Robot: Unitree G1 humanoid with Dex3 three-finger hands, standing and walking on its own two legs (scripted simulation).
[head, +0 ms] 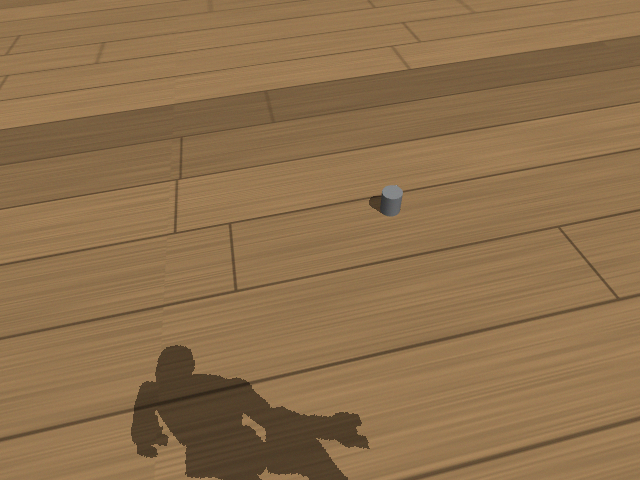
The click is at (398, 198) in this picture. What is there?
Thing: mug
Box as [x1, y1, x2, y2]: [380, 185, 402, 216]
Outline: 396,185 386,186 382,190 380,210 382,213 389,216 395,215 399,211 402,191
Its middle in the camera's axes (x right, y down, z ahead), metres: +0.32 -0.18 +1.71
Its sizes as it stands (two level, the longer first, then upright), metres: 0.122 0.088 0.106
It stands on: the floor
